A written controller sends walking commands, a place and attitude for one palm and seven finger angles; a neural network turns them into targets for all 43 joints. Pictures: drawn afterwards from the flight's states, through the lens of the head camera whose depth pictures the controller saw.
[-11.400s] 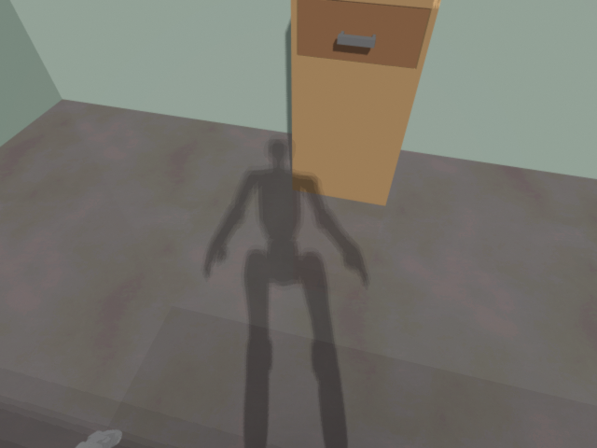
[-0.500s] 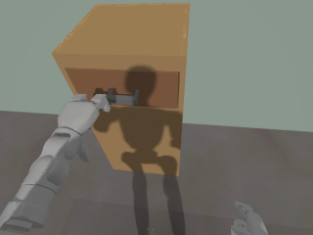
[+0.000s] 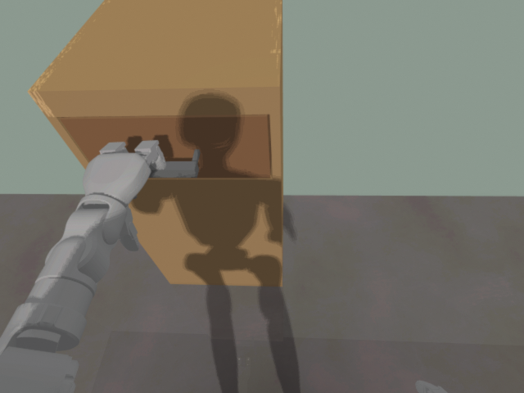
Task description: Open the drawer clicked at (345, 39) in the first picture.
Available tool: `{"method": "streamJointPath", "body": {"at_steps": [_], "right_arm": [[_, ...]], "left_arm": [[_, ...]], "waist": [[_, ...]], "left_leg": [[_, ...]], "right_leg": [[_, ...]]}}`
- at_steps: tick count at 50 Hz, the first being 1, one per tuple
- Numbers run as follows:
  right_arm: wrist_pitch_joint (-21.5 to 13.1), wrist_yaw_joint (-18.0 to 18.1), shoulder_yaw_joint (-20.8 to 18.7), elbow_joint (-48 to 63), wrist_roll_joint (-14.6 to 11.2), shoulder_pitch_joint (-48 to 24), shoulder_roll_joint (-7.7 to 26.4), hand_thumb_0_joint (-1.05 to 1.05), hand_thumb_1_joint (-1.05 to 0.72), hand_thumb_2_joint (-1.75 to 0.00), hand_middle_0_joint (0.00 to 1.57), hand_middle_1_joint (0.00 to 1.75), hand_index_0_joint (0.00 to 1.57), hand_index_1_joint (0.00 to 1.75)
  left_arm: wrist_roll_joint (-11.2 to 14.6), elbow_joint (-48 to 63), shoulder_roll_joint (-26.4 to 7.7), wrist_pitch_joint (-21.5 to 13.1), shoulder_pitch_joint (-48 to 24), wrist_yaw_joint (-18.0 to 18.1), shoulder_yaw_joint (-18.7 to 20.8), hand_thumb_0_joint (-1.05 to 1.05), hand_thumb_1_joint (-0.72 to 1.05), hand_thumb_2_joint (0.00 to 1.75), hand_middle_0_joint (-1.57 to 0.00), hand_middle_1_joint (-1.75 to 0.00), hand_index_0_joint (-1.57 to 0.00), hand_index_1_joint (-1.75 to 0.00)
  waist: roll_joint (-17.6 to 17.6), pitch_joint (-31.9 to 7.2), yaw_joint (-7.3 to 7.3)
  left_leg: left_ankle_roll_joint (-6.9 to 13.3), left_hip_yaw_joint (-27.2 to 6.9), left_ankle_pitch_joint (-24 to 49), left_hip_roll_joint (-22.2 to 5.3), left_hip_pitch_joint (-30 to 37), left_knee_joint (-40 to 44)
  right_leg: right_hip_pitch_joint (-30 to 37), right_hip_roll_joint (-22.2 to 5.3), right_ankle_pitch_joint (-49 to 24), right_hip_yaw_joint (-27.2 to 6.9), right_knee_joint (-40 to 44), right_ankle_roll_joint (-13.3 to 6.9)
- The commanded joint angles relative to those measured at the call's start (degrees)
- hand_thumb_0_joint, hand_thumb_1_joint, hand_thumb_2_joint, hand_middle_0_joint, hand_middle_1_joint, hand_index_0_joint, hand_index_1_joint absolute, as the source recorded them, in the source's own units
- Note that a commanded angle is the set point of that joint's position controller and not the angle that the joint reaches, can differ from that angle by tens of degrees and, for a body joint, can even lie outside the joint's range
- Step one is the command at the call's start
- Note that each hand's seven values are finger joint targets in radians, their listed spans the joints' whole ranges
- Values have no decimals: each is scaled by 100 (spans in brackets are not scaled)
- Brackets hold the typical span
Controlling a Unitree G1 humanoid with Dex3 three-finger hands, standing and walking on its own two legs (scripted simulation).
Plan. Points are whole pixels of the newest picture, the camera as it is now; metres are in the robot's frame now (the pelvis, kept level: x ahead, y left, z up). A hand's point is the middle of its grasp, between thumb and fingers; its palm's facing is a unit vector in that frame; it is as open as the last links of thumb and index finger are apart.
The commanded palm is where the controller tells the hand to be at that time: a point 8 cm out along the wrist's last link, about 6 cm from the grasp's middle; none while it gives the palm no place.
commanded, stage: move the hooked fingers above the handle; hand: left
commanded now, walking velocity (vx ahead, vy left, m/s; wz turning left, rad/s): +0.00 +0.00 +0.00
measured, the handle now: (170, 161) +0.54 +0.24 +0.00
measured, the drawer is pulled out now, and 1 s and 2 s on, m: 0.00 0.00 0.00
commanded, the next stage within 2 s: lower the fingers behind the handle in 1.44 s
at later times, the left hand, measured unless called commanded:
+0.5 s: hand (149, 170) +0.46 +0.24 +0.06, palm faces -0.06 -0.01 -1.00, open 13.8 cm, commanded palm +0.45 +0.24 +0.12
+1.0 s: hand (154, 162) +0.49 +0.24 +0.05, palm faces -0.08 -0.02 -1.00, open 13.8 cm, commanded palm +0.48 +0.25 +0.11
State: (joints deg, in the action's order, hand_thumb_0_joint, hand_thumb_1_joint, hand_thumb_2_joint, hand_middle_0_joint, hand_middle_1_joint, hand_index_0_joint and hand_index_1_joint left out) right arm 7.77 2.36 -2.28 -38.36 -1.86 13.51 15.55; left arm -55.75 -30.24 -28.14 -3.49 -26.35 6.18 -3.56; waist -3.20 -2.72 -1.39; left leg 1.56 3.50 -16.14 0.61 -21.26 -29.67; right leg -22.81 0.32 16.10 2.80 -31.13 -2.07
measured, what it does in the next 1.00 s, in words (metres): stands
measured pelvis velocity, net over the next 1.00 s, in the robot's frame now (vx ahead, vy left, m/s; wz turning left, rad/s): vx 0.01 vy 0.02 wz -0.03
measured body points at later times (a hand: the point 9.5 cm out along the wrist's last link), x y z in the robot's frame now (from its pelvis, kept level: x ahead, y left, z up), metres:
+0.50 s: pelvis +0.01 +0.01 -0.01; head +0.08 -0.01 +0.43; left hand +0.46 +0.24 +0.11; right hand +0.08 -0.26 -0.15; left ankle -0.02 +0.10 -0.73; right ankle -0.01 -0.09 -0.73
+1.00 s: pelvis +0.01 +0.02 -0.01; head +0.09 +0.01 +0.43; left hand +0.49 +0.24 +0.10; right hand +0.00 -0.26 -0.14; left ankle -0.02 +0.10 -0.73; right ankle -0.01 -0.09 -0.73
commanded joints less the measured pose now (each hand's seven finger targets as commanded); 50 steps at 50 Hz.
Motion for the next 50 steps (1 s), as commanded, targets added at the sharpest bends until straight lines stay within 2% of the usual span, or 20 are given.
{"method": "streamJointPath", "body": {"at_steps": [1,5,7,11,14,17,20,21,22,24,26,27,29,30,33,35,39,42,48,50], "right_arm": [[-209,33,-281,709,29,-77,654,0,-90,-90,20,30,20,30],[-162,23,-302,678,30,71,696,0,-90,-90,20,30,20,30],[-156,19,-315,664,41,140,679,0,-90,-90,20,30,20,30],[-122,10,-330,621,73,300,681,0,-90,-90,20,30,20,30],[-96,-14,-339,557,84,385,672,0,-90,-90,20,30,20,30],[-88,-31,-345,538,98,516,694,0,-90,-90,20,30,20,30],[-66,-34,-356,519,116,626,727,0,-90,-90,20,30,20,30],[-65,-38,-365,521,106,668,718,0,-90,-90,20,30,20,30],[-59,-39,-374,487,106,726,741,0,-90,-90,20,30,20,30],[-38,-41,-380,481,109,803,740,0,-90,-90,20,30,20,30],[-40,-31,-386,441,119,910,774,0,-90,-90,20,30,20,30],[-32,-23,-400,423,130,952,781,0,-90,-90,20,30,20,30],[-35,-30,-405,382,151,1037,778,0,-90,-90,20,30,20,30],[-25,-25,-402,355,163,1096,805,0,-90,-90,20,30,20,30],[-38,-50,-422,287,176,1190,808,0,-90,-90,20,30,20,30],[-43,-54,-418,265,203,1271,842,0,-90,-90,20,30,20,30],[-36,-54,-405,261,171,1312,876,0,-90,-90,20,30,20,30],[-45,-29,-426,274,181,1373,889,0,-90,-90,20,30,20,30],[-33,-2,-408,283,160,1353,894,0,-90,-90,20,30,20,30],[-58,3,-423,265,179,1379,894,0,-90,-90,20,30,20,30]], "left_arm": [[-10,1015,-1434,-82,-2502,232,602,0,-50,30,-30,-120,-30,-120],[-5,510,-1349,-141,-2587,142,551,0,-50,30,-30,-120,-30,-120],[-44,458,-1255,-212,-2887,161,429,0,-50,30,-30,-120,-30,-120],[-155,182,-1567,-330,-3274,314,699,0,-50,30,-30,-120,-30,-120],[-242,-183,-1471,-288,-3517,464,611,0,-50,30,-30,-120,-30,-120],[-309,-511,-1628,-212,-3735,577,712,0,-50,30,-30,-120,-30,-120],[-346,-768,-1587,-144,-3949,595,621,0,-50,30,-30,-120,-30,-120],[-327,-824,-1400,-126,-4017,573,436,0,-50,30,-30,-120,-30,-120],[-342,-883,-1568,-141,-4052,569,580,0,-50,30,-30,-120,-30,-120],[-338,-1015,-1296,-139,-4170,531,327,0,-50,30,-30,-120,-30,-120],[-312,-1097,-1395,-215,-4362,528,390,0,-50,30,-30,-120,-30,-120],[-347,-1141,-1569,-249,-4325,550,548,0,-50,30,-30,-120,-30,-120],[-368,-1097,-1520,-300,-4582,604,479,0,-50,30,-30,-120,-30,-120],[-390,-1262,-1774,-319,-4503,646,713,0,-50,30,-30,-120,-30,-120],[-455,-1440,-1727,-264,-4646,780,659,0,-50,30,-30,-120,-30,-120],[-469,-1494,-1944,-240,-4766,846,815,0,-50,30,-30,-120,-30,-120],[-508,-1935,-1895,-64,-4631,850,722,0,-50,30,-30,-120,-30,-120],[-517,-1742,-1997,-144,-4737,768,752,0,-50,30,-30,-120,-30,-120],[-469,-1751,-1895,-273,-4621,690,659,0,-50,30,-30,-120,-30,-120],[-439,-1586,-1884,-360,-4768,721,674,0,-50,30,-30,-120,-30,-120]], "waist": [[71,-2172,46],[470,-1957,146],[383,-2018,183],[275,-2328,157],[174,-2218,244],[202,-2423,259],[223,-2507,348],[184,-2530,417],[238,-2514,405],[258,-2493,510],[297,-2491,553],[249,-2585,514],[85,-2670,566],[226,-2688,536],[-43,-2678,569],[43,-2893,578],[109,-2666,606],[-86,-2964,590],[16,-2578,655],[42,-2683,679]], "left_leg": [[133,-153,2149,164,615,-16],[142,-163,2127,155,455,-97],[153,-162,2064,147,528,-150],[142,-201,2301,153,462,-280],[115,-207,2335,127,406,-357],[119,-207,2329,123,298,-408],[120,-222,2410,114,262,-462],[130,-205,2365,108,297,-489],[128,-212,2414,87,271,-497],[130,-229,2379,81,295,-514],[144,-262,2300,67,248,-518],[139,-261,2348,59,265,-538],[132,-267,2451,56,300,-586],[134,-283,2452,57,153,-605],[106,-267,2521,25,187,-648],[109,-284,2677,20,131,-691],[112,-225,2307,9,-99,-620],[115,-235,2498,-17,99,-633],[125,-260,2222,-32,25,-580],[135,-279,2278,-45,122,-601]], "right_leg": [[1158,28,-2202,-311,96,-13],[975,58,-2199,-265,71,2],[805,59,-2107,-269,44,2],[812,73,-2256,-271,-121,-23],[527,96,-2185,-231,-189,-34],[565,108,-2201,-236,-252,-32],[519,122,-2226,-224,-274,-33],[445,117,-2211,-240,-263,-13],[445,122,-2257,-240,-267,-16],[313,137,-2178,-223,-256,-4],[276,140,-2080,-238,-245,-4],[271,144,-2086,-242,-271,-9],[181,152,-2128,-249,-298,-14],[271,161,-2124,-246,-313,-21],[23,178,-2061,-223,-364,-25],[164,190,-2188,-231,-393,-25],[100,200,-2016,-218,-329,-4],[186,198,-2089,-243,-330,-5],[-26,211,-1809,-222,-251,-6],[-40,217,-1780,-215,-241,-11]]}}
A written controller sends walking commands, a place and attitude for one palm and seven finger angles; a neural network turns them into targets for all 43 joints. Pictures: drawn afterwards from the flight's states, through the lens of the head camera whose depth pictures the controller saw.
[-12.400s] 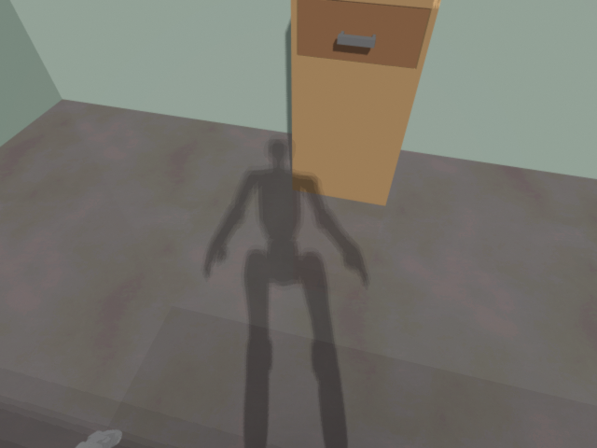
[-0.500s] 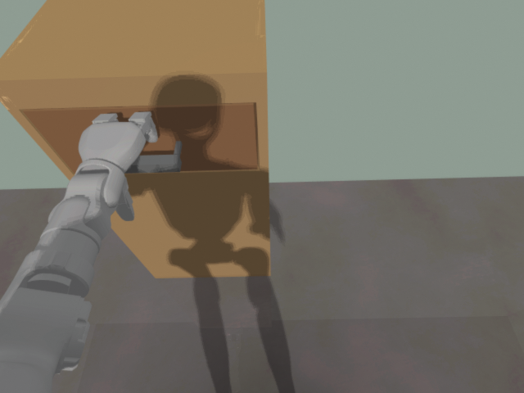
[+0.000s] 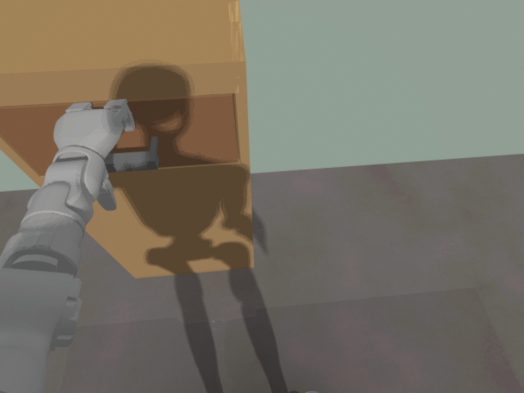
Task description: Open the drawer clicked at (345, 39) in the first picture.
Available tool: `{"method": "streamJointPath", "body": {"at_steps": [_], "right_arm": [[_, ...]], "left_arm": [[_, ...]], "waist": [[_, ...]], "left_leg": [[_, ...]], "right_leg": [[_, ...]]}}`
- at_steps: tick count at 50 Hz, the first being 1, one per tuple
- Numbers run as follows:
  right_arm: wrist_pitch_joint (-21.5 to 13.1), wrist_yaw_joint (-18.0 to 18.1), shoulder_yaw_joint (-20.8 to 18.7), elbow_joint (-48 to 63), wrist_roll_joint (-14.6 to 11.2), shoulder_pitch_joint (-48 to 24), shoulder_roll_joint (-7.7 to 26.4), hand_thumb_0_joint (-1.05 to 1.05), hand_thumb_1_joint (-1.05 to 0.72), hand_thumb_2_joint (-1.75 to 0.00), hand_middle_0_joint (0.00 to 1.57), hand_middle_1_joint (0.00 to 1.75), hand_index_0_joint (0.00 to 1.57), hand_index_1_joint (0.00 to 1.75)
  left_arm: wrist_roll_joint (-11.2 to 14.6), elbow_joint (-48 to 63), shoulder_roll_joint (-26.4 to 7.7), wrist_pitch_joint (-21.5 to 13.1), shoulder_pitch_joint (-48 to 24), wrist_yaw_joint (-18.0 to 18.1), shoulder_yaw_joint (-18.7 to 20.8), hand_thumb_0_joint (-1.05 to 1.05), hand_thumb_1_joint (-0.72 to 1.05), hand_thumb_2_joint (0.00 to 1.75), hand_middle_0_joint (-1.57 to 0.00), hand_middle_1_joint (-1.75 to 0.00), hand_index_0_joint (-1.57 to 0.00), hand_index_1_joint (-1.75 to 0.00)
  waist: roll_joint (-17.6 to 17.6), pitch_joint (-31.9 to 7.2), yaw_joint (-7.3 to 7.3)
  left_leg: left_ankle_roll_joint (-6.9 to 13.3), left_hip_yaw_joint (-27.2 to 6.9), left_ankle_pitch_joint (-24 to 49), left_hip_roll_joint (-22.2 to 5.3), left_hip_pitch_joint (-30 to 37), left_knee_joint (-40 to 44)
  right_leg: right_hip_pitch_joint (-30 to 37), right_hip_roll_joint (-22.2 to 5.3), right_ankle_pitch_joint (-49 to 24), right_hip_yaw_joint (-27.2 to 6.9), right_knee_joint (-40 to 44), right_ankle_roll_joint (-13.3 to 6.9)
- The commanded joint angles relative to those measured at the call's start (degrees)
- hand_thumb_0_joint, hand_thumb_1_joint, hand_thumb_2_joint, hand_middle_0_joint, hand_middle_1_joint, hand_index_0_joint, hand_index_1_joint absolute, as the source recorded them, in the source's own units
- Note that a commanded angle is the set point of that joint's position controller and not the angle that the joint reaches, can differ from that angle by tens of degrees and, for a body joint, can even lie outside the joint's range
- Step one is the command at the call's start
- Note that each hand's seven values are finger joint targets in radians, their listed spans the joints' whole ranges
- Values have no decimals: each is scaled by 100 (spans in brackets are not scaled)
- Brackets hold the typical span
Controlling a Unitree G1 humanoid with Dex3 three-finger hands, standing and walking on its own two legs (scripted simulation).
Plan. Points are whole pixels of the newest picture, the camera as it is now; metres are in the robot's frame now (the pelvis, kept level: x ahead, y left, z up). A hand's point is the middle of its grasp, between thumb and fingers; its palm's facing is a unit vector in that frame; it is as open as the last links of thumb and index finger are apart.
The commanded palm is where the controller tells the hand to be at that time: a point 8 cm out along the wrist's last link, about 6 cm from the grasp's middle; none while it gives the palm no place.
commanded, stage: move the hooked fingers above the handle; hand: left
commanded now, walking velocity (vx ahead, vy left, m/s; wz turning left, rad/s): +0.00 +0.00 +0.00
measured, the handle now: (124, 153) +0.53 +0.24 +0.01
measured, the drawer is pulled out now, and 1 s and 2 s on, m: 0.00 0.00 0.00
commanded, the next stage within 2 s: lower the fingers behind the handle in 0.44 s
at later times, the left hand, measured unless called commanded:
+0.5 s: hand (110, 152) +0.48 +0.23 +0.06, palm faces -0.05 -0.02 -1.00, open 13.8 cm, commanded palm +0.46 +0.23 +0.13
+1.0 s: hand (117, 167) +0.47 +0.23 +0.04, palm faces -0.07 -0.01 -1.00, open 13.8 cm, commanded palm +0.46 +0.23 +0.09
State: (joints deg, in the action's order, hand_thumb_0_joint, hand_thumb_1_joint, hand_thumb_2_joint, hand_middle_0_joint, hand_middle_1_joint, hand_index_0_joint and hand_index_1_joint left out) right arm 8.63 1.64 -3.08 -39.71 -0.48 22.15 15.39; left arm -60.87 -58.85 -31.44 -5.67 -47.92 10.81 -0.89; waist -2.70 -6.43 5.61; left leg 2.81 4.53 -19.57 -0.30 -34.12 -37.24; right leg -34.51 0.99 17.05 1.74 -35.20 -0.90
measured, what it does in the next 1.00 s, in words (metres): stands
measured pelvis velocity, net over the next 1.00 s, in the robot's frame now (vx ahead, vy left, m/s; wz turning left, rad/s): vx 0.00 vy -0.01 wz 0.01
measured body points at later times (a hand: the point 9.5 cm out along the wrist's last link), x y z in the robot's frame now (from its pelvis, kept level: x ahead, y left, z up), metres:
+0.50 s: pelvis +0.00 +0.00 +0.00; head +0.08 -0.01 +0.44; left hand +0.48 +0.23 +0.12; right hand +0.03 -0.27 -0.13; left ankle -0.03 +0.08 -0.72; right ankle -0.01 -0.11 -0.72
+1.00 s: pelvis +0.00 -0.01 -0.01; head +0.09 -0.02 +0.43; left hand +0.47 +0.23 +0.09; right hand +0.02 -0.29 -0.14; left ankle -0.03 +0.08 -0.72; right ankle -0.01 -0.11 -0.72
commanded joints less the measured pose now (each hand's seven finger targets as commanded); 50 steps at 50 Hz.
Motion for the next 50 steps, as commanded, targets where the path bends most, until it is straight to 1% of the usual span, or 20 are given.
{"method": "streamJointPath", "body": {"at_steps": [1,3,5,7,9,11,13,16,19,22,26,28,30,32,33,38,43,46,49,50], "right_arm": [[-141,83,-340,394,31,522,917,0,-90,-90,20,30,20,30],[-157,79,-324,372,29,518,904,0,-90,-90,20,30,20,30],[-166,88,-323,360,49,525,923,0,-90,-90,20,30,20,30],[-175,60,-337,359,45,520,882,0,-90,-90,20,30,20,30],[-183,34,-350,304,45,566,886,0,-90,-90,20,30,20,30],[-189,25,-369,294,57,614,903,0,-90,-90,20,30,20,30],[-181,1,-372,307,67,584,868,0,-90,-90,20,30,20,30],[-128,-3,-320,315,81,554,892,0,-90,-90,20,30,20,30],[-102,-17,-285,410,64,439,863,0,-90,-90,20,30,20,30],[-88,19,-278,440,50,404,882,0,-90,-90,20,30,20,30],[-112,52,-292,497,24,385,853,0,-90,-90,20,30,20,30],[-128,80,-301,460,24,417,863,0,-90,-90,20,30,20,30],[-150,82,-303,430,47,452,856,0,-90,-90,20,30,20,30],[-149,77,-316,427,51,462,843,0,-90,-90,20,30,20,30],[-154,65,-324,415,65,470,840,0,-90,-90,20,30,20,30],[-153,18,-339,381,78,467,847,0,-90,-90,20,30,20,30],[-168,34,-338,346,88,472,876,0,-90,-90,20,30,20,30],[-182,57,-347,350,95,479,866,0,-90,-90,20,30,20,30],[-204,69,-335,354,76,467,871,0,-90,-90,20,30,20,30],[-203,77,-335,328,87,499,878,0,-90,-90,20,30,20,30]], "left_arm": [[46,1213,-1691,-148,-2572,284,494,0,-50,30,-30,-120,-30,-120],[41,1150,-1569,-121,-2673,320,376,0,-50,30,-30,-120,-30,-120],[43,1253,-1736,-142,-2817,371,506,0,-50,30,-30,-120,-30,-120],[26,1271,-1347,-96,-2893,382,192,0,-50,30,-30,-120,-30,-120],[58,1194,-1067,-21,-3046,368,-11,0,-50,30,-30,-120,-30,-120],[68,1276,-1132,-14,-3172,353,73,0,-50,30,-30,-120,-30,-120],[87,1317,-940,17,-3117,330,-36,0,-50,30,-30,-120,-30,-120],[70,1090,-1303,106,-2861,340,297,0,-50,30,-30,-120,-30,-120],[-6,1012,-1242,246,-2639,367,258,0,-50,30,-30,-120,-30,-120],[-41,1007,-1445,290,-2640,356,364,0,-50,30,-30,-120,-30,-120],[33,1235,-1148,195,-2783,264,97,0,-50,30,-30,-120,-30,-120],[23,1181,-1295,132,-2653,243,227,0,-50,30,-30,-120,-30,-120],[48,1287,-1145,27,-2852,238,110,0,-50,30,-30,-120,-30,-120],[29,1234,-1208,-35,-2557,274,212,0,-50,30,-30,-120,-30,-120],[31,1324,-1105,-65,-2619,297,141,0,-50,30,-30,-120,-30,-120],[-2,1196,-1120,-24,-2491,505,230,0,-50,30,-30,-120,-30,-120],[-93,1000,-1425,93,-2522,682,431,0,-50,30,-30,-120,-30,-120],[-98,1005,-1492,83,-2437,704,499,0,-50,30,-30,-120,-30,-120],[-113,925,-1439,83,-2394,672,410,0,-50,30,-30,-120,-30,-120],[-92,862,-1343,62,-2484,646,321,0,-50,30,-30,-120,-30,-120]], "waist": [[-102,-2309,-35],[-136,-2140,9],[-136,-2349,4],[-382,-2368,57],[-301,-2248,160],[-229,-2493,146],[-365,-2522,112],[-120,-2456,5],[-131,-2301,-84],[77,-2298,-68],[34,-2308,33],[34,-2292,2],[10,-2257,77],[-90,-2340,-20],[-103,-2395,7],[-65,-2313,-19],[20,-2388,16],[1,-2617,-6],[-90,-2450,17],[55,-2410,110]], "left_leg": [[0,-404,2581,50,1412,146],[-13,-405,2447,58,1362,152],[-12,-428,2563,51,1432,123],[-59,-492,2767,29,1665,73],[-76,-546,2818,-13,1814,33],[-79,-614,3006,-37,1961,-6],[-102,-607,3225,-41,2078,-41],[-76,-571,3291,-21,1814,-30],[-68,-498,3117,6,1564,35],[-37,-438,2950,21,1416,72],[-10,-439,2732,27,1565,109],[-4,-433,2662,41,1556,97],[0,-443,2677,46,1555,73],[-15,-431,2802,64,1551,28],[-22,-444,2896,51,1599,-2],[-19,-395,2751,77,1360,-46],[5,-339,2498,120,1080,-103],[17,-305,2592,135,1063,-144],[11,-286,2432,142,960,-150],[22,-313,2456,139,938,-180]], "right_leg": [[1063,151,-1806,-116,149,-126],[929,154,-1685,-87,155,-131],[1000,148,-1745,-96,125,-136],[717,165,-1667,-42,85,-139],[475,186,-1553,2,100,-128],[501,186,-1591,-2,72,-116],[467,188,-1661,6,62,-125],[726,188,-1857,2,28,-126],[859,176,-1874,7,23,-137],[1069,156,-1981,-27,53,-121],[1027,147,-1862,-61,134,-103],[1009,151,-1824,-71,130,-111],[940,141,-1834,-74,131,-119],[957,147,-1921,-81,70,-126],[900,147,-1956,-70,41,-120],[890,156,-1983,-75,-10,-124],[1011,146,-2049,-131,-51,-103],[1191,133,-2258,-157,-88,-91],[1066,134,-2162,-160,-82,-88],[1046,135,-2191,-161,-69,-87]]}}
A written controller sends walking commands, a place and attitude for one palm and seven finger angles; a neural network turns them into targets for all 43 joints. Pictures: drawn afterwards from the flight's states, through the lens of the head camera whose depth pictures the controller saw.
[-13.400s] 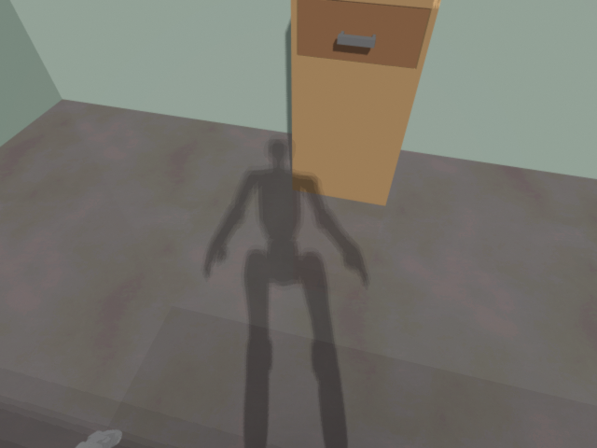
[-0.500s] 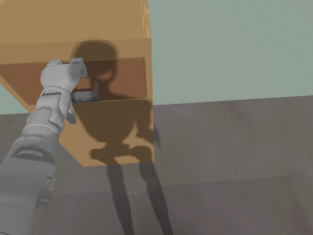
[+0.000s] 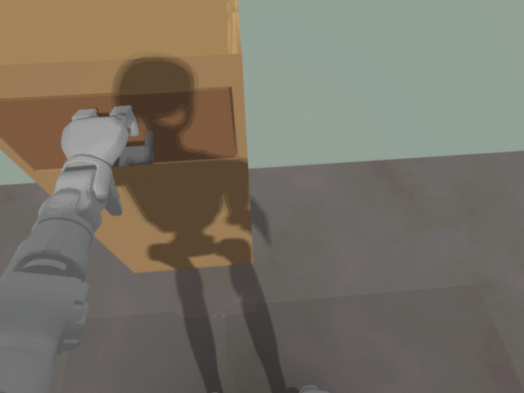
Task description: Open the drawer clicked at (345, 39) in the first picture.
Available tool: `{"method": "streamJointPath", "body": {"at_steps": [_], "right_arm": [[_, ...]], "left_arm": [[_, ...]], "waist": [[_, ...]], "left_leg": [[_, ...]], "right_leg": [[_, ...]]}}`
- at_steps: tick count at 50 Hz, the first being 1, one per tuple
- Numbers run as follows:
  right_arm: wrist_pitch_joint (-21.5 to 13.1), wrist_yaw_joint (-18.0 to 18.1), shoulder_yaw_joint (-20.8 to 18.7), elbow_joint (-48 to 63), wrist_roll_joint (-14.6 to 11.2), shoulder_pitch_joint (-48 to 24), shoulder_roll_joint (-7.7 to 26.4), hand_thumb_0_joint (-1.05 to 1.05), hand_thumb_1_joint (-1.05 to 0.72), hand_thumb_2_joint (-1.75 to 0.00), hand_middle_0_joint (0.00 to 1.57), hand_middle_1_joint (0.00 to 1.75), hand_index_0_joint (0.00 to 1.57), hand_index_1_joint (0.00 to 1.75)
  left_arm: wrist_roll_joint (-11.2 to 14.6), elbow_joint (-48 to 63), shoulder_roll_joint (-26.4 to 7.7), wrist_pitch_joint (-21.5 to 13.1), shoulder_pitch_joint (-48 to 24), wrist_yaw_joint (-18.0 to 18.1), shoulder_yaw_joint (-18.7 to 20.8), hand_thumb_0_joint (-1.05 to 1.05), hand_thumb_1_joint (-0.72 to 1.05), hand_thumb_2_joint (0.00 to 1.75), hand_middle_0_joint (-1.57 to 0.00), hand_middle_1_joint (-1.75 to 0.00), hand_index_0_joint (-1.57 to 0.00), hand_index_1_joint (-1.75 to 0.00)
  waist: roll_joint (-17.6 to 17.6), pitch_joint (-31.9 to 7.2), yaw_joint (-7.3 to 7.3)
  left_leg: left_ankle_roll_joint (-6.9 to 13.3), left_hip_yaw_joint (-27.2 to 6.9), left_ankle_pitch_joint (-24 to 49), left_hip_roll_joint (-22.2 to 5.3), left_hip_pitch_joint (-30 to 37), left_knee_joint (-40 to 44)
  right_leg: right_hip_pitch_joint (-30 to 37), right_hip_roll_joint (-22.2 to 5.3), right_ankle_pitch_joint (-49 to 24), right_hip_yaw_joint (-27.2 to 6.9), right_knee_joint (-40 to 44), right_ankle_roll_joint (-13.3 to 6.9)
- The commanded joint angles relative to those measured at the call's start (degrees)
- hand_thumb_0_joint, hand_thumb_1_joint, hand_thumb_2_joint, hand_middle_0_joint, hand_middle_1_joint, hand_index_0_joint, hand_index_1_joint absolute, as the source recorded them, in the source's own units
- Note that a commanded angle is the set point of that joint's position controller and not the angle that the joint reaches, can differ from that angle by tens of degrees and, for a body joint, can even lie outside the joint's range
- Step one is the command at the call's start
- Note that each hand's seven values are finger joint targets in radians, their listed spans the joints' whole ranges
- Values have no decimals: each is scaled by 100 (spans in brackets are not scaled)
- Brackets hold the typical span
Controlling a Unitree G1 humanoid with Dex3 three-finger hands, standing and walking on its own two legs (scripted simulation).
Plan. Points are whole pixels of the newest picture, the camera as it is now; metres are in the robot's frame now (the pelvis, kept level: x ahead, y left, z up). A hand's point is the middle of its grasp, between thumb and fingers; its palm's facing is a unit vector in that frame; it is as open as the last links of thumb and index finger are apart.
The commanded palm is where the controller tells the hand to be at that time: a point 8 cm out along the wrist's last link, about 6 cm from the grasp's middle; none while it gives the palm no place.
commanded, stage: lower the fingers behind the handle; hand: left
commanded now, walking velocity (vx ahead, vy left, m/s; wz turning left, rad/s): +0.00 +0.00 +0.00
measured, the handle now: (119, 147) +0.53 +0.24 +0.01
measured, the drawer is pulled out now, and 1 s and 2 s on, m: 0.00 0.00 0.00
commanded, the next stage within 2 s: close the thumb around the handle in 1.14 s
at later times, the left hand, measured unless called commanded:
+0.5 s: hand (118, 173) +0.48 +0.24 +0.01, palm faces -0.07 -0.02 -1.00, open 13.8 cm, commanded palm +0.47 +0.24 +0.06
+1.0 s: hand (120, 179) +0.47 +0.24 +0.00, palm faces -0.06 -0.03 -1.00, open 13.8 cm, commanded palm +0.46 +0.23 +0.05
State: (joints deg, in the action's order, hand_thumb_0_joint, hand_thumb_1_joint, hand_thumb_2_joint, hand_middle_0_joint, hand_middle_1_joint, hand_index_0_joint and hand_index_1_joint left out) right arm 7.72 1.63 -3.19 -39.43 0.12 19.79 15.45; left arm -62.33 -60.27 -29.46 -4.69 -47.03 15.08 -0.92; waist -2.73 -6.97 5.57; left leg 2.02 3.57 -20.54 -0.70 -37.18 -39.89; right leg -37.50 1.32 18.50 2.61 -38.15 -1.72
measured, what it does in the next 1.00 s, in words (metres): stands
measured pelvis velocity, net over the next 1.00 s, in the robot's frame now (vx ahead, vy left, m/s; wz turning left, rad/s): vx -0.01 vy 0.02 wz -0.01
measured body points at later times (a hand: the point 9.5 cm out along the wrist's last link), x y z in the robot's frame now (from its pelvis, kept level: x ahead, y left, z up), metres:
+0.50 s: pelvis -0.01 +0.01 -0.01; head +0.10 +0.00 +0.42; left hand +0.48 +0.23 +0.06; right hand +0.00 -0.27 -0.14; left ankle -0.03 +0.10 -0.72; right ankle -0.01 -0.10 -0.72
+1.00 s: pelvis -0.01 +0.02 -0.02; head +0.10 +0.01 +0.42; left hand +0.47 +0.24 +0.05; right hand -0.01 -0.26 -0.15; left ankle -0.03 +0.10 -0.72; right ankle -0.01 -0.10 -0.72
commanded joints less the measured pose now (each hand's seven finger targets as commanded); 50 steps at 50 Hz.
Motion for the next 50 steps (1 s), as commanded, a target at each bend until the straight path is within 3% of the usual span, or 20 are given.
{"method": "streamJointPath", "body": {"at_steps": [1,5,9,15,17,18,21,24,25,27,29,31,35,37,40,42,44,46,48,50], "right_arm": [[-117,91,-328,288,14,755,880,0,-90,-90,20,30,20,30],[-146,113,-329,271,50,796,881,0,-90,-90,20,30,20,30],[-141,85,-354,254,71,813,862,0,-90,-90,20,30,20,30],[-126,43,-360,144,94,852,902,0,-90,-90,20,30,20,30],[-140,39,-364,157,103,877,900,0,-90,-90,20,30,20,30],[-153,34,-365,154,114,869,890,0,-90,-90,20,30,20,30],[-148,33,-357,122,145,911,916,0,-90,-90,20,30,20,30],[-147,10,-337,125,120,899,896,0,-90,-90,20,30,20,30],[-149,7,-326,98,131,925,916,0,-90,-90,20,30,20,30],[-150,14,-324,127,138,963,942,0,-90,-90,20,30,20,30],[-152,12,-342,145,143,977,897,0,-90,-90,20,30,20,30],[-143,13,-359,122,165,1020,916,0,-90,-90,20,30,20,30],[-126,-19,-367,103,188,990,896,0,-90,-90,20,30,20,30],[-109,-34,-364,75,200,995,930,0,-90,-90,20,30,20,30],[-107,-71,-381,85,198,966,897,0,-90,-90,20,30,20,30],[-88,-63,-358,63,173,971,947,0,-90,-90,20,30,20,30],[-93,-66,-370,94,171,964,908,0,-90,-90,20,30,20,30],[-83,-62,-366,88,172,973,922,0,-90,-90,20,30,20,30],[-80,-61,-373,115,160,937,889,0,-90,-90,20,30,20,30],[-68,-44,-341,92,162,912,916,0,-90,-90,20,30,20,30]], "left_arm": [[58,955,-1573,-53,-2541,210,330,0,-50,30,-30,-120,-30,-120],[54,1109,-1743,-222,-2559,211,468,0,-50,30,-30,-120,-30,-120],[36,1048,-1558,-295,-2312,288,405,0,-50,30,-30,-120,-30,-120],[-9,869,-1499,-205,-2506,506,390,0,-50,30,-30,-120,-30,-120],[-56,955,-1563,-196,-2611,591,431,0,-50,30,-30,-120,-30,-120],[-63,988,-1448,-181,-2727,623,318,0,-50,30,-30,-120,-30,-120],[-59,916,-1693,-160,-2671,686,552,0,-50,30,-30,-120,-30,-120],[-93,625,-1327,-15,-2575,683,259,0,-50,30,-30,-120,-30,-120],[-80,526,-1377,0,-2639,681,305,0,-50,30,-30,-120,-30,-120],[-84,650,-1615,-16,-2672,664,456,0,-50,30,-30,-120,-30,-120],[-84,694,-1294,-37,-2633,628,232,0,-50,30,-30,-120,-30,-120],[-80,746,-1440,-123,-2521,615,405,0,-50,30,-30,-120,-30,-120],[-83,788,-1226,-173,-2392,688,332,0,-50,30,-30,-120,-30,-120],[-108,787,-1503,-162,-2235,767,566,0,-50,30,-30,-120,-30,-120],[-92,782,-1088,-42,-2318,827,280,0,-50,30,-30,-120,-30,-120],[-99,749,-1435,40,-2421,851,460,0,-50,30,-30,-120,-30,-120],[-85,853,-1191,83,-2465,834,286,0,-50,30,-30,-120,-30,-120],[-64,894,-1283,77,-2374,799,380,0,-50,30,-30,-120,-30,-120],[-33,877,-1063,85,-2227,760,243,0,-50,30,-30,-120,-30,-120],[-27,760,-1189,88,-2270,735,315,0,-50,30,-30,-120,-30,-120]], "waist": [[58,-2332,127],[-111,-2583,71],[-158,-2538,56],[-2,-2346,191],[-178,-2584,147],[-295,-2588,208],[-183,-2815,165],[-235,-2501,216],[-161,-2448,252],[-234,-2717,184],[-312,-2747,236],[-255,-2907,185],[-284,-2710,180],[-325,-2824,82],[-281,-2701,183],[-280,-2689,156],[-398,-2792,158],[-372,-2898,127],[-305,-2749,140],[-158,-2524,173]], "left_leg": [[110,-194,2400,184,1195,76],[105,-218,2531,187,1222,-17],[84,-243,2619,171,1209,-98],[84,-299,2477,148,1058,-205],[68,-333,2441,155,1133,-232],[64,-338,2457,148,1205,-264],[70,-358,2629,138,1175,-349],[40,-365,2462,127,1033,-360],[49,-389,2467,114,1006,-373],[56,-391,2506,117,1051,-408],[46,-396,2643,107,1132,-470],[35,-441,2881,73,1192,-549],[6,-480,2958,32,1147,-600],[-3,-477,2976,26,1139,-646],[-9,-493,2935,16,1137,-634],[-8,-493,2688,22,1092,-583],[-12,-486,2764,29,1221,-560],[-25,-542,3026,-8,1359,-569],[-13,-504,2976,-2,1345,-558],[8,-490,2722,13,1132,-503]], "right_leg": [[1308,97,-2265,-272,239,17],[1320,98,-2354,-291,144,-5],[1084,122,-2298,-249,52,-6],[747,141,-2063,-193,-6,-15],[691,147,-1949,-184,-78,-19],[578,153,-1914,-181,-81,-23],[678,160,-2060,-186,-174,-10],[395,173,-1838,-113,-198,-24],[356,180,-1808,-108,-194,-30],[450,174,-1879,-135,-253,-25],[356,187,-1927,-121,-275,-23],[349,191,-2019,-119,-360,-17],[116,201,-1890,-68,-406,-33],[105,210,-1885,-71,-477,-39],[30,218,-1821,-38,-440,-37],[65,215,-1702,-44,-427,-38],[101,217,-1714,-35,-394,-43],[113,217,-1783,-37,-412,-35],[119,221,-1780,-34,-354,-28],[160,213,-1717,-44,-318,-35]]}}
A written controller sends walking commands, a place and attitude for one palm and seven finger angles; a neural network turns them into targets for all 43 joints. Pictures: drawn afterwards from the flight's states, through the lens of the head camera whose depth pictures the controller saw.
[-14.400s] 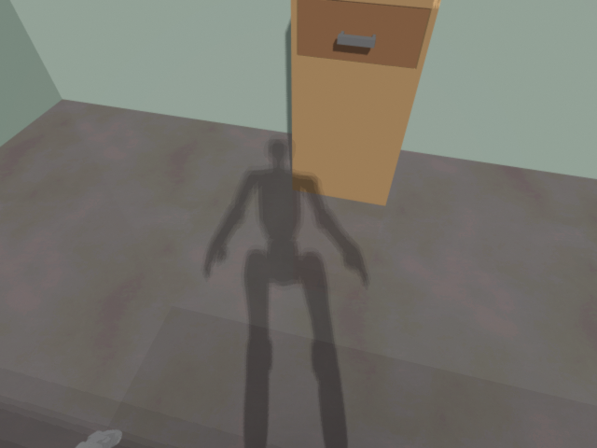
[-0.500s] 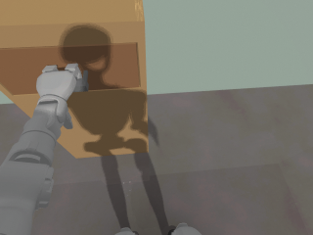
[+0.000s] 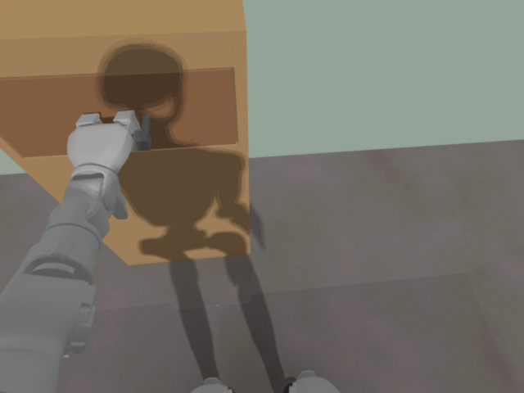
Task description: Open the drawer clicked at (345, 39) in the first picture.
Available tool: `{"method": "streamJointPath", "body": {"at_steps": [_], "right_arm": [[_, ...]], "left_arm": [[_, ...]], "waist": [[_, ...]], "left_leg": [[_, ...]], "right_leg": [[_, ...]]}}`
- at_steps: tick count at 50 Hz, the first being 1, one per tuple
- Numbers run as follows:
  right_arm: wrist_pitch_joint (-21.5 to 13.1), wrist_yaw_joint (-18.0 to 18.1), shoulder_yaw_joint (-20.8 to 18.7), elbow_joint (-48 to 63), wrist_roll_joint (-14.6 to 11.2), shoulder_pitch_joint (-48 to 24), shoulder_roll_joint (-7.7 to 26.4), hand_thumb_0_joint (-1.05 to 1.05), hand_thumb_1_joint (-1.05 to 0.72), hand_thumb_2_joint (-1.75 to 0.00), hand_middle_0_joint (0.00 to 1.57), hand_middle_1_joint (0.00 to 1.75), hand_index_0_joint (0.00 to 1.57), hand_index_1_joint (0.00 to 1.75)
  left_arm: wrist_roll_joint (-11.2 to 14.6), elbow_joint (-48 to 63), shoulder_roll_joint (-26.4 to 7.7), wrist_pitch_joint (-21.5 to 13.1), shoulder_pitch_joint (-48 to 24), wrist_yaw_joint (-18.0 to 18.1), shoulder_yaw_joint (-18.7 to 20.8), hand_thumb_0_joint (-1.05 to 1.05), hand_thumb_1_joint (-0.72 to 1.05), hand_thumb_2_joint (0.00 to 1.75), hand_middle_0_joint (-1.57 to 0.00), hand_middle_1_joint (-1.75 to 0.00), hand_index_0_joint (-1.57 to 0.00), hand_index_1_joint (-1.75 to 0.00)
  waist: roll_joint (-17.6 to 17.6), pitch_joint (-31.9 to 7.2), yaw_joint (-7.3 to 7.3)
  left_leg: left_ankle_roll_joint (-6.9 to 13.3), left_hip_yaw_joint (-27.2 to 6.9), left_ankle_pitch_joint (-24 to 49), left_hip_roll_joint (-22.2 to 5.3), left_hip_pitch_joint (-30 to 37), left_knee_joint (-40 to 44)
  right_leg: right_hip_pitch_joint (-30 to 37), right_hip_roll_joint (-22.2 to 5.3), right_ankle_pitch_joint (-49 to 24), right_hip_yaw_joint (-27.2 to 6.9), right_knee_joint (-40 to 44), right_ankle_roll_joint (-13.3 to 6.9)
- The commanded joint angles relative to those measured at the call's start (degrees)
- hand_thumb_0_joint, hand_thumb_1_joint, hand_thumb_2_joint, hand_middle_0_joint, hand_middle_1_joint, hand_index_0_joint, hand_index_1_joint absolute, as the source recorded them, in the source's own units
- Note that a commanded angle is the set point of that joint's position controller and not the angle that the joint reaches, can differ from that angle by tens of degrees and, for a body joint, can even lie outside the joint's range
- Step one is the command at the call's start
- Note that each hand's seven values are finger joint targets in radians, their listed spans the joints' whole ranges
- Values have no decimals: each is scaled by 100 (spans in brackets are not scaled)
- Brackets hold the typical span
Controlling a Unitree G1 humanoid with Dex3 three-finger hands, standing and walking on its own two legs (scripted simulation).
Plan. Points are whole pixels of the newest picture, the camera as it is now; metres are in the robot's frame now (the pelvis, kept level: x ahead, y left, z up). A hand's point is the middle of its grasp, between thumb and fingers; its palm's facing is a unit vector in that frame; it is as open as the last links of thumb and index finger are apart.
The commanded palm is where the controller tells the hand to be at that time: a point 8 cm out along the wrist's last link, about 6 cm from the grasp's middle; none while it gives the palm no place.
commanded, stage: lower the fingers behind the handle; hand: left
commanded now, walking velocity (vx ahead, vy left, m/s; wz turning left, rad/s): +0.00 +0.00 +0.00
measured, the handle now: (114, 132) +0.54 +0.23 +0.03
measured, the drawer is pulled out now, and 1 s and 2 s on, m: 0.00 0.00 0.09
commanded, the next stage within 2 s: close the thumb around the handle in 0.14 s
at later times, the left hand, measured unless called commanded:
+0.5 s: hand (111, 168) +0.47 +0.23 +0.02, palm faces -0.06 -0.03 -1.00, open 11.9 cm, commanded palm +0.46 +0.23 +0.07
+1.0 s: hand (110, 165) +0.48 +0.23 +0.01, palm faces -0.07 -0.02 -1.00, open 5.9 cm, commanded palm +0.47 +0.23 +0.07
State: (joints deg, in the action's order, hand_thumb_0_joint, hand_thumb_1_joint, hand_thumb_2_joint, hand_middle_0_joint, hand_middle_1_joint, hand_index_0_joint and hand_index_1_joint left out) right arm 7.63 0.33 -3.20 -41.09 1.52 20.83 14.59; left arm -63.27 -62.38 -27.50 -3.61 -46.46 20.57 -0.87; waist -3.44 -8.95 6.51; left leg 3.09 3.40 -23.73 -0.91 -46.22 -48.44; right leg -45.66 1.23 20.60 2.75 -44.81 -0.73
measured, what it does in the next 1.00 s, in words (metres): stands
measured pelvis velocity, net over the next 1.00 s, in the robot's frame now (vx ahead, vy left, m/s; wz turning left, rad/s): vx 0.00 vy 0.00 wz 0.00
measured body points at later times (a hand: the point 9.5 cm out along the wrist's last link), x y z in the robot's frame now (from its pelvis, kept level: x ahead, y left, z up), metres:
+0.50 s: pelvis +0.00 +0.00 +0.00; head +0.10 +0.00 +0.44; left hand +0.47 +0.23 +0.07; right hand +0.00 -0.28 -0.13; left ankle -0.02 +0.08 -0.70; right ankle +0.00 -0.12 -0.70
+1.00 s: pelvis +0.00 +0.00 +0.00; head +0.11 +0.00 +0.43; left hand +0.48 +0.23 +0.07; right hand +0.00 -0.28 -0.13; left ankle -0.02 +0.08 -0.70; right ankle +0.00 -0.12 -0.70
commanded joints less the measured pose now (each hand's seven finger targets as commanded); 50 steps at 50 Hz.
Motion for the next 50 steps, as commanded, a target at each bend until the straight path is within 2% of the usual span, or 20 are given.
{"method": "streamJointPath", "body": {"at_steps": [1,4,7,8,9,12,16,21,23,25,26,28,30,33,35,37,39,42,46,50], "right_arm": [[-65,102,-338,259,9,813,1006,0,-90,-90,20,30,20,30],[-77,124,-306,301,-15,759,1009,0,-90,-90,20,30,20,30],[-95,152,-303,321,-11,761,998,0,-90,-90,20,30,20,30],[-115,155,-315,330,-11,773,983,0,-90,-90,20,30,20,30],[-138,149,-330,328,-8,784,977,0,-90,-90,20,30,20,30],[-139,158,-320,306,0,806,999,0,-90,-90,20,30,20,30],[-145,147,-321,309,1,808,1000,0,-90,-90,20,30,20,30],[-119,137,-325,314,13,807,997,0,-90,-90,20,30,20,30],[-118,140,-315,304,-12,785,996,0,-90,-90,20,30,20,30],[-126,160,-313,288,-13,787,1022,0,-90,-90,20,30,20,30],[-118,162,-302,308,-16,787,1023,0,-90,-90,20,30,20,30],[-137,165,-310,308,-22,806,1002,0,-90,-90,20,30,20,30],[-129,162,-305,302,-7,809,1013,0,-90,-90,20,30,20,30],[-146,160,-318,299,-18,847,1000,0,-90,-90,20,30,20,30],[-137,170,-310,297,2,835,1033,0,-90,-90,20,30,20,30],[-139,170,-303,270,-17,866,1014,0,-90,-90,20,30,20,30],[-136,172,-288,294,-23,858,1033,0,-90,-90,20,30,20,30],[-141,151,-334,289,2,905,1004,0,-90,-90,20,30,20,30],[-114,163,-306,258,-18,900,1027,0,-90,-90,20,30,20,30],[-136,178,-289,257,-22,911,1035,0,-90,-90,20,30,20,30]], "left_arm": [[44,1069,-1531,-56,-2435,187,373,0,-50,30,-30,-120,-30,-120],[31,859,-1546,-27,-2343,160,333,0,-50,30,-30,-120,-30,-120],[9,885,-1655,-87,-2376,149,389,0,-50,30,-30,-120,-30,-120],[14,919,-1439,-104,-2483,141,217,0,-50,30,-30,-120,-30,-120],[49,978,-1393,-140,-2476,140,215,0,-50,30,-30,-120,-30,-120],[54,979,-1632,-185,-2466,135,386,0,-50,30,-30,-120,-30,-120],[49,959,-1592,-186,-2470,158,357,0,-28,40,-32,-122,-32,-122],[71,1000,-1665,-168,-2260,157,452,0,0,52,-34,-125,-34,-125],[67,907,-1538,-120,-2325,148,310,0,12,56,-34,-127,-34,-127],[81,931,-1758,-142,-2416,138,473,0,23,61,-35,-128,-35,-128],[48,919,-1844,-138,-2321,132,508,0,28,64,-36,-128,-36,-128],[43,901,-1613,-127,-2430,109,320,0,40,68,-36,-130,-36,-130],[88,921,-1746,-157,-2353,94,456,0,51,73,-37,-131,-37,-131],[73,873,-1537,-171,-2432,69,280,0,68,80,-38,-133,-38,-133],[103,862,-1755,-188,-2349,66,482,0,79,85,-39,-134,-39,-134],[79,752,-1616,-163,-2442,57,311,0,90,90,-40,-135,-40,-135],[65,738,-1770,-145,-2392,57,416,0,90,90,-40,-135,-40,-135],[64,938,-1512,-190,-2416,58,288,0,90,90,-40,-135,-40,-135],[113,697,-1624,-136,-2421,43,330,0,90,90,-40,-135,-40,-135],[73,796,-1626,-99,-2783,54,258,0,90,90,-40,-135,-40,-135]], "waist": [[-94,-2392,73],[-17,-2133,71],[-117,-2312,53],[-130,-2267,136],[-197,-2298,105],[-161,-2392,97],[-159,-2336,94],[-193,-2610,7],[-105,-2278,88],[17,-2274,79],[-149,-2431,11],[-123,-2282,99],[-112,-2392,48],[-170,-2273,109],[-16,-2426,65],[-67,-2245,159],[-5,-2234,96],[-249,-2536,106],[16,-2246,168],[-195,-2238,207]], "left_leg": [[-81,-450,2922,48,1987,355],[-57,-405,2480,97,1744,429],[-58,-402,2542,107,1813,385],[-71,-435,2524,88,1865,387],[-64,-400,2538,94,1901,367],[-64,-419,2639,90,1884,320],[-66,-414,2591,97,1814,312],[-65,-373,2858,115,1851,271],[-50,-350,2553,121,1680,315],[-31,-354,2474,122,1613,340],[-48,-362,2511,136,1670,349],[-51,-379,2463,114,1710,344],[-47,-379,2586,118,1736,325],[-53,-388,2495,107,1754,327],[-41,-397,2581,110,1716,297],[-44,-395,2452,104,1672,302],[-41,-396,2427,118,1573,320],[-79,-436,2906,69,1972,245],[-48,-422,2577,93,1676,276],[-59,-452,2436,93,1746,326]], "right_leg": [[1034,209,-1940,-85,337,-126],[1047,197,-1733,-95,400,-137],[1048,193,-1787,-119,353,-139],[933,200,-1713,-90,352,-136],[940,198,-1725,-106,374,-137],[979,200,-1834,-118,323,-132],[973,205,-1804,-109,313,-130],[1184,204,-2103,-141,270,-124],[1086,204,-1922,-133,345,-118],[1187,192,-1913,-153,364,-121],[1210,187,-1924,-160,322,-124],[1033,199,-1798,-126,353,-124],[1139,205,-1909,-140,340,-133],[961,210,-1776,-113,349,-129],[1096,208,-1888,-142,318,-125],[935,210,-1779,-121,341,-117],[1023,206,-1786,-125,318,-123],[897,221,-1952,-93,270,-128],[935,217,-1844,-113,314,-110],[805,210,-1641,-95,337,-135]]}}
